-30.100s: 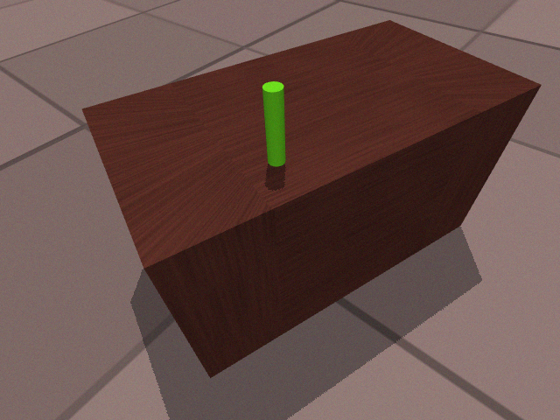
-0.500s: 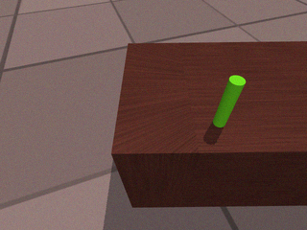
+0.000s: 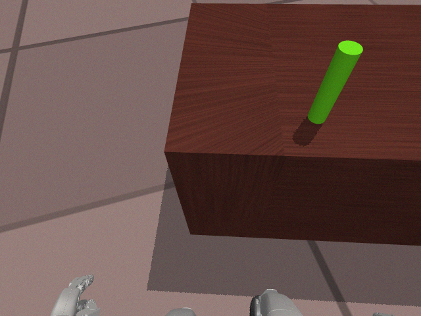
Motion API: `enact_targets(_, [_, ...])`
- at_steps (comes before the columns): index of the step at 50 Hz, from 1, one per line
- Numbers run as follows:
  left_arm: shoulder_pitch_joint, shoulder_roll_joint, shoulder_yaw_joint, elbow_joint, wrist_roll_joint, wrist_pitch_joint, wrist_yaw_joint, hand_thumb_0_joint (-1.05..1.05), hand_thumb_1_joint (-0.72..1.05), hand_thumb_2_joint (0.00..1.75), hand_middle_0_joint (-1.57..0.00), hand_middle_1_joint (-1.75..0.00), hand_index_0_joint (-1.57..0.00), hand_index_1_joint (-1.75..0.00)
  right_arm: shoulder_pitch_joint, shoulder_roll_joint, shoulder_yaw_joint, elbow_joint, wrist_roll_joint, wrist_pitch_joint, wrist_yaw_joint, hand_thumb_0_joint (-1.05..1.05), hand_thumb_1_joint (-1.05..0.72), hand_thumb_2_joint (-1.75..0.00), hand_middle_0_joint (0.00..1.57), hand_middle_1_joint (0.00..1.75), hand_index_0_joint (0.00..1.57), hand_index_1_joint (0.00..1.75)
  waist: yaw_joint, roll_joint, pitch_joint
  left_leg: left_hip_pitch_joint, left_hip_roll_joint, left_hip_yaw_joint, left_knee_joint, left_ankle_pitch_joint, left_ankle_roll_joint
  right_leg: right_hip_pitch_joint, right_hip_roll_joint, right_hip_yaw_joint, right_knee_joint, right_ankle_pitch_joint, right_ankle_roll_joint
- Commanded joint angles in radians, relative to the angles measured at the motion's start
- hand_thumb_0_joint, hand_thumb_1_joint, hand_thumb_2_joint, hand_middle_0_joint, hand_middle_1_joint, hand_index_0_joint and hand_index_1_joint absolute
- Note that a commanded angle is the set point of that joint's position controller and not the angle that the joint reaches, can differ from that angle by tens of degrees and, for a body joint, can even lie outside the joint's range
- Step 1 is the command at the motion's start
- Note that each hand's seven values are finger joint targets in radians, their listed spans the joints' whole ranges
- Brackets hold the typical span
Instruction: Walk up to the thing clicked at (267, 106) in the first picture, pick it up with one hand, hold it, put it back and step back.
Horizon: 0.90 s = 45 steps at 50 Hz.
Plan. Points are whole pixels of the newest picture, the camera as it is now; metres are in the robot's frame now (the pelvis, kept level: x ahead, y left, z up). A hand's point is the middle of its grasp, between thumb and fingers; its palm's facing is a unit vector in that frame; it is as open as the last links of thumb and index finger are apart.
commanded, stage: step back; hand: right
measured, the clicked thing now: (331, 87) +0.57 -0.24 +0.05
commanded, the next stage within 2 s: none
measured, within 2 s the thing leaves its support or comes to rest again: neither
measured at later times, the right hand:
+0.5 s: hand out of the picture -0.02 -0.28 -0.15, palm faces +0.08 +0.93 -0.35, open 7.4 cm
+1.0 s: hand out of the picture -0.22 -0.25 -0.12, palm faces -0.01 +0.91 -0.42, open 7.4 cm
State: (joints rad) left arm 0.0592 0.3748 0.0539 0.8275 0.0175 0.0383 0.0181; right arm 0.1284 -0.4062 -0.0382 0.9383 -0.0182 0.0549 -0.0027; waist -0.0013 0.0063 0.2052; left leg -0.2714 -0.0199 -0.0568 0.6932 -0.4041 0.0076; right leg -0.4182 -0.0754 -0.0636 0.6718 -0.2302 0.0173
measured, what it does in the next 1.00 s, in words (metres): walks backwards: right foot, then left foot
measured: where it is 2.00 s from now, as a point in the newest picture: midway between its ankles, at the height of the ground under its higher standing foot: outside the picture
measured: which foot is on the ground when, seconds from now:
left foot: down 0.00-0.46, up 0.48-0.82, down 0.84-1.00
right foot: down 0.00-0.02, up 0.04-0.40, down 0.42-0.88, up 0.90-1.00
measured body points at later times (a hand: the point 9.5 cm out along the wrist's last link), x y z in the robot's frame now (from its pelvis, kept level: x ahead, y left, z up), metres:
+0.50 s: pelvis -0.13 -0.01 +0.01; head -0.07 -0.04 +0.45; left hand -0.03 +0.30 -0.10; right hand -0.03 -0.33 -0.12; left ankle -0.04 +0.12 -0.70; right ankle -0.15 -0.11 -0.72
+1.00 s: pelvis -0.28 +0.02 +0.01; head -0.24 +0.04 +0.46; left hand -0.14 +0.33 -0.11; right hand -0.22 -0.30 -0.10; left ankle -0.24 +0.13 -0.72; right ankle -0.27 -0.11 -0.64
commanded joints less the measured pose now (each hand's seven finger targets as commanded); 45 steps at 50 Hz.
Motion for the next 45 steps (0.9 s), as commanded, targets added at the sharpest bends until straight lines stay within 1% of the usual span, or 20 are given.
enact_targets(1, [0.047, 0.174, 0.048, -0.085, -0.019, 0.01, 0.008, 0.0, 0.9, 0.9, -0.2, -0.3, -0.2, -0.3, 0.09, -0.3, -0.093, -0.062, -0.035, -0.035, -0.008, 0.0, -0.9, -0.9, 0.2, 0.3, 0.2, 0.3, 0.002, 0.196, -0.303, 0.168, 0.286, -0.351, -0.334, 0.511, 0.118, -0.022, 0.079, 0.07, 0.198, -0.14, -0.049])
enact_targets(2, [-0.006, 0.203, 0.066, -0.082, -0.008, 0.015, 0.021, 0.0, 0.9, 0.9, -0.2, -0.3, -0.2, -0.3, 0.056, -0.364, -0.101, -0.078, -0.028, -0.032, 0.0, 0.0, -0.9, -0.9, 0.2, 0.3, 0.2, 0.3, -0.034, 0.237, -0.266, 0.056, 0.377, -0.424, -0.353, 0.552, 0.249, -0.046, 0.179, 0.164, 0.373, -0.447, -0.028])
enact_targets(3, [-0.028, 0.21, 0.069, -0.073, 0.004, 0.015, 0.03, 0.0, 0.9, 0.9, -0.2, -0.3, -0.2, -0.3, 0.038, -0.369, -0.107, -0.087, -0.024, -0.035, -0.004, 0.0, -0.9, -0.9, 0.2, 0.3, 0.2, 0.3, -0.054, 0.258, -0.23, -0.042, 0.424, -0.501, -0.39, 0.486, 0.311, -0.014, 0.183, 0.238, 0.513, -0.461, -0.026])
enact_targets(6, [0.096, 0.205, 0.072, -0.024, -0.02, 0.013, 0.017, 0.0, 0.9, 0.9, -0.2, -0.3, -0.2, -0.3, -0.112, -0.224, -0.066, -0.13, -0.031, -0.037, -0.018, 0.0, -0.9, -0.9, 0.2, 0.3, 0.2, 0.3, 0.056, 0.128, -0.168, 0.049, 0.23, -0.161, -0.306, 0.572, 0.188, -0.124, 0.202, 0.279, 0.611, -0.269, -0.037])
enact_targets(8, [0.136, 0.2, 0.076, -0.021, -0.012, 0.01, 0.012, 0.0, 0.9, 0.9, -0.2, -0.3, -0.2, -0.3, -0.076, -0.198, -0.065, -0.13, -0.015, -0.039, -0.02, 0.0, -0.9, -0.9, 0.2, 0.3, 0.2, 0.3, 0.056, 0.133, -0.186, 0.123, 0.224, -0.15, -0.286, 0.562, 0.181, -0.128, 0.205, 0.253, 0.611, -0.233, -0.025])
enact_targets(11, [0.096, 0.173, 0.069, -0.051, 0.001, -0.008, 0.012, 0.0, 0.9, 0.9, -0.2, -0.3, -0.2, -0.3, 0.031, -0.18, -0.067, -0.118, -0.001, -0.038, -0.026, 0.0, -0.9, -0.9, 0.2, 0.3, 0.2, 0.3, -0.01, 0.147, -0.237, 0.326, 0.262, -0.172, -0.219, 0.683, 0.223, -0.159, 0.17, 0.227, 0.437, -0.27, 0.017])
enact_targets(14, [0.099, 0.174, 0.067, -0.055, 0.001, -0.013, 0.007, 0.0, 0.9, 0.9, -0.2, -0.3, -0.2, -0.3, 0.043, -0.206, -0.075, -0.138, -0.004, -0.034, -0.025, 0.0, -0.9, -0.9, 0.2, 0.3, 0.2, 0.3, -0.03, 0.148, -0.257, 0.299, 0.296, -0.157, -0.21, 0.667, 0.257, -0.064, 0.139, 0.182, 0.278, -0.298, 0.026])
enact_targets(19, [0.223, 0.172, 0.07, 0.007, 0.007, -0.023, -0.003, 0.0, 0.9, 0.9, -0.2, -0.3, -0.2, -0.3, -0.034, -0.243, -0.088, -0.177, -0.001, -0.015, -0.016, 0.0, -0.9, -0.9, 0.2, 0.3, 0.2, 0.3, 0.014, 0.188, -0.3, 0.138, 0.263, -0.126, -0.16, 0.435, 0.189, 0.188, 0.103, 0.078, -0.13, -0.112, -0.01])
enact_targets(21, [0.259, 0.202, 0.079, 0.02, 0.023, -0.035, 0.002, 0.0, 0.9, 0.9, -0.2, -0.3, -0.2, -0.3, -0.057, -0.205, -0.072, -0.181, 0.015, -0.009, -0.012, 0.0, -0.9, -0.9, 0.2, 0.3, 0.2, 0.3, 0.042, 0.105, -0.304, -0.005, 0.206, -0.095, -0.087, 0.289, 0.105, 0.3, 0.059, 0.151, -0.281, 0.06, -0.049])
enact_targets(22, [0.235, 0.277, 0.1, 0.003, 0.036, -0.04, 0.001, 0.0, 0.9, 0.9, -0.2, -0.3, -0.2, -0.3, -0.046, -0.163, -0.061, -0.193, 0.021, -0.01, -0.009, 0.0, -0.9, -0.9, 0.2, 0.3, 0.2, 0.3, 0.03, -0.121, -0.268, -0.192, 0.069, -0.037, 0.058, 0.088, 0.034, 0.32, -0.105, 0.429, -0.301, 0.082, -0.115])
enact_targets(23, [0.165, 0.355, 0.115, -0.028, 0.026, -0.034, -0.004, 0.0, 0.9, 0.9, -0.2, -0.3, -0.2, -0.3, -0.088, -0.15, -0.06, -0.193, 0.022, -0.007, -0.02, 0.0, -0.9, -0.9, 0.2, 0.3, 0.2, 0.3, 0.067, -0.271, -0.199, -0.206, -0.076, -0.016, 0.288, -0.201, -0.008, 0.128, -0.285, 0.596, -0.378, 0.092, -0.282])
enact_targets(24, [0.09, 0.375, 0.117, -0.066, 0.033, -0.04, -0.001, 0.0, 0.9, 0.9, -0.2, -0.3, -0.2, -0.3, -0.067, -0.186, -0.079, -0.176, 0.015, -0.002, -0.031, 0.0, -0.9, -0.9, 0.2, 0.3, 0.2, 0.3, 0.056, -0.278, -0.144, -0.163, -0.039, -0.123, 0.474, -0.239, -0.018, -0.015, -0.355, 0.681, -0.391, 0.126, -0.341])
enact_targets(27, [0.015, 0.234, 0.088, -0.097, 0.016, -0.04, 0.007, 0.0, 0.9, 0.9, -0.2, -0.3, -0.2, -0.3, 0.024, -0.183, -0.065, -0.119, 0.029, -0.008, -0.025, 0.0, -0.9, -0.9, 0.2, 0.3, 0.2, 0.3, -0.024, -0.12, -0.148, -0.201, -0.102, -0.146, 0.51, -0.086, -0.001, 0.114, -0.13, 0.291, -0.256, 0.397, -0.188])
enact_targets(29, [0.056, 0.217, 0.092, -0.094, 0.017, -0.033, 0.007, 0.0, 0.9, 0.9, -0.2, -0.3, -0.2, -0.3, 0.043, -0.161, -0.048, -0.118, 0.025, -0.019, -0.035, 0.0, -0.9, -0.9, 0.2, 0.3, 0.2, 0.3, 0.004, -0.135, -0.212, -0.226, -0.12, -0.112, 0.509, -0.057, -0.021, 0.225, -0.09, 0.243, -0.207, 0.459, -0.165])
enact_targets(32, [0.146, 0.199, 0.086, -0.101, 0.024, -0.026, 0.016, 0.0, 0.9, 0.9, -0.2, -0.3, -0.2, -0.3, 0.027, -0.154, -0.039, -0.132, 0.019, -0.027, -0.041, 0.0, -0.9, -0.9, 0.2, 0.3, 0.2, 0.3, 0.063, -0.137, -0.241, -0.302, -0.09, -0.092, 0.366, -0.099, -0.041, 0.415, -0.127, 0.275, -0.174, 0.508, -0.205])
enact_targets(36, [0.164, 0.216, 0.091, -0.109, 0.018, -0.015, 0.025, 0.0, 0.9, 0.9, -0.2, -0.3, -0.2, -0.3, 0.045, -0.149, -0.044, -0.143, 0.008, -0.036, -0.041, 0.0, -0.9, -0.9, 0.2, 0.3, 0.2, 0.3, 0.08, -0.21, -0.275, -0.227, -0.03, -0.041, 0.163, -0.138, -0.04, 0.46, -0.193, 0.318, -0.15, 0.556, -0.238])
enact_targets(41, [0.038, 0.252, 0.079, -0.142, 0.005, 0.003, 0.013, 0.0, 0.9, 0.9, -0.2, -0.3, -0.2, -0.3, 0.191, -0.17, -0.067, -0.079, 0.0, -0.033, -0.023, 0.0, -0.9, -0.9, 0.2, 0.3, 0.2, 0.3, -0.011, -0.192, -0.319, 0.07, -0.006, 0.051, -0.172, 0.09, 0.021, 0.236, -0.157, 0.278, -0.109, 0.292, -0.161])
enact_targets(42, [0.032, 0.232, 0.07, -0.146, 0.003, 0.008, 0.009, 0.0, 0.9, 0.9, -0.2, -0.3, -0.2, -0.3, 0.193, -0.183, -0.073, -0.078, -0.009, -0.034, -0.021, 0.0, -0.9, -0.9, 0.2, 0.3, 0.2, 0.3, -0.023, -0.113, -0.298, 0.083, 0.03, -0.012, -0.242, 0.176, 0.046, 0.172, -0.113, 0.253, -0.065, 0.163, -0.117])
enact_targets(44, [0.009, 0.19, 0.067, -0.151, -0.005, 0.007, 0.013, 0.0, 0.9, 0.9, -0.2, -0.3, -0.2, -0.3, 0.086, -0.315, -0.1, -0.117, -0.032, -0.032, -0.01, 0.0, -0.9, -0.9, 0.2, 0.3, 0.2, 0.3, -0.017, 0.229, -0.233, 0.042, 0.369, -0.428, -0.38, 0.307, 0.233, -0.079, 0.162, 0.09, 0.298, -0.369, -0.034])
enact_targets(45, [-0.016, 0.211, 0.086, -0.138, 0.009, 0.009, 0.023, 0.0, 0.9, 0.9, -0.2, -0.3, -0.2, -0.3, 0.059, -0.35, -0.108, -0.133, -0.031, -0.035, -0.009, 0.0, -0.9, -0.9, 0.2, 0.3, 0.2, 0.3, -0.048, 0.231, -0.194, -0.138, 0.442, -0.506, -0.417, 0.287, 0.32, 0.001, 0.169, 0.212, 0.5, -0.447, -0.026])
